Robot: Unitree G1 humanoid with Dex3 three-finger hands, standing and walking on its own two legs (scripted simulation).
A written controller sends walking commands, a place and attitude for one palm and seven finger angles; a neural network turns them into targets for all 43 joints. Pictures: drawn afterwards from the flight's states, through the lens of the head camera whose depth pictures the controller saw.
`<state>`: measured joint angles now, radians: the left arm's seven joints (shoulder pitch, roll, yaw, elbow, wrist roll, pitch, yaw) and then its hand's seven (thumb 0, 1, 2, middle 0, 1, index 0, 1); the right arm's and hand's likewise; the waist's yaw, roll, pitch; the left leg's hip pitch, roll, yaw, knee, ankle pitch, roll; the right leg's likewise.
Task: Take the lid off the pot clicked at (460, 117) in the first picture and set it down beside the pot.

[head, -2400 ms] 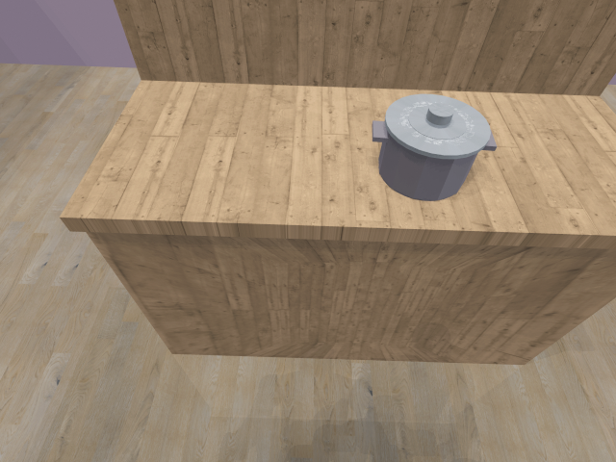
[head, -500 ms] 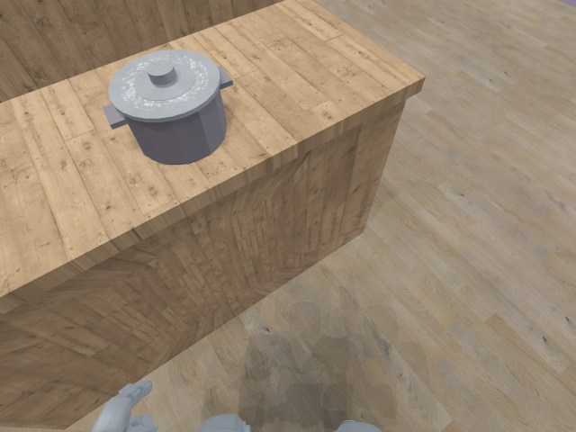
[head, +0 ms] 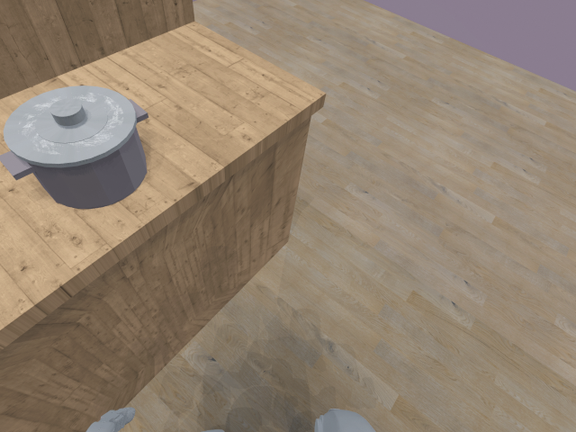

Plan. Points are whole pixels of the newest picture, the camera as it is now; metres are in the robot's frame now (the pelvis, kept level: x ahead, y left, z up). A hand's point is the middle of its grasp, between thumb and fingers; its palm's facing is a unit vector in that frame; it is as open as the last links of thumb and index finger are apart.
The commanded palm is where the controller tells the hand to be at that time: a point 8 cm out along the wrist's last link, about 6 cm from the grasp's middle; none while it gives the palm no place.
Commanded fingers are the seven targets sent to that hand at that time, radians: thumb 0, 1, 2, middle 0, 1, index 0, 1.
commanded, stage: walk to a spot facing it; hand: left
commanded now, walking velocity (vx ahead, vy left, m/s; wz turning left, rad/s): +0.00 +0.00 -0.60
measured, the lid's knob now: (68, 112) +0.52 +0.38 +0.10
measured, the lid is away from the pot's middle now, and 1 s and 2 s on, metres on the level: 0.00 0.00 0.00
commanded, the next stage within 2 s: turn to face it in 1.84 s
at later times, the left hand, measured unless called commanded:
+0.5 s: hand out of the picture +0.14 +0.14 -0.17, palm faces -0.29 -0.93 -0.21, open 7.4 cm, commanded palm none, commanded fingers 0.00 0.90 0.90 -0.20 -0.30 -0.20 -0.30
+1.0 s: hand (251, 392) +0.19 +0.06 -0.16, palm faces -0.56 -0.78 -0.27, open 7.4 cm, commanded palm none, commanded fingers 0.00 0.90 0.90 -0.20 -0.30 -0.20 -0.30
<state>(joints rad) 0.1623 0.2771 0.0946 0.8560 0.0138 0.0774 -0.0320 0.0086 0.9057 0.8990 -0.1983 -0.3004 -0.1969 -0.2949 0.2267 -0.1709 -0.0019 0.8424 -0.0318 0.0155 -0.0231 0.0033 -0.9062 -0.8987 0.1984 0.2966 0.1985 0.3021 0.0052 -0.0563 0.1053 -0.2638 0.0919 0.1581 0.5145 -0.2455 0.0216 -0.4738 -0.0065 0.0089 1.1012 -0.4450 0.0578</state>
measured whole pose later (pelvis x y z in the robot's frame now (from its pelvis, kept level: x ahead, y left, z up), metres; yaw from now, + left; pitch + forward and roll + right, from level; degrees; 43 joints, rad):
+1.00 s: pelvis -0.02 -0.04 -0.01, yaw -36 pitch +0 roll +0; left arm 0.14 0.23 0.06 0.86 0.02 0.03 -0.02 0.01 0.91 0.90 -0.20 -0.30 -0.20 -0.29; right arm 0.23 -0.24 -0.06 0.89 -0.03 0.06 -0.01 0.00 -0.91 -0.90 0.20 0.30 0.20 0.30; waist -0.02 0.04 0.11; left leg -0.42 0.15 0.12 0.92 -0.51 -0.05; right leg -0.27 -0.01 -0.05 0.61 -0.34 -0.01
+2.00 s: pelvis +0.16 -0.30 +0.00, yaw -70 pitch +0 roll +0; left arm 0.17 0.21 0.05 0.94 0.02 -0.02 -0.01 0.00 0.92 0.90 -0.20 -0.30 -0.20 -0.30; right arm 0.19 -0.20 -0.04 0.89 -0.03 -0.02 0.00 0.00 -0.91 -0.90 0.19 0.30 0.19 0.30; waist -0.03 -0.01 0.09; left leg -0.56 0.16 0.07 0.91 -0.28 -0.08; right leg -0.26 0.05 -0.04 0.50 -0.23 -0.07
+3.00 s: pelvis +0.20 -0.38 -0.02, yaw -38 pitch +1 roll +1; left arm 0.24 0.24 0.06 0.88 0.02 0.03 0.01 0.01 0.90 0.90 -0.20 -0.30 -0.20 -0.30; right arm 0.09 -0.25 -0.07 0.85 -0.02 0.04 0.03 0.01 -0.91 -0.90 0.19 0.30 0.19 0.30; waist 0.02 -0.06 0.12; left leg -0.32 0.02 0.12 0.61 -0.28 -0.02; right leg -0.28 -0.21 -0.23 0.73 -0.41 0.07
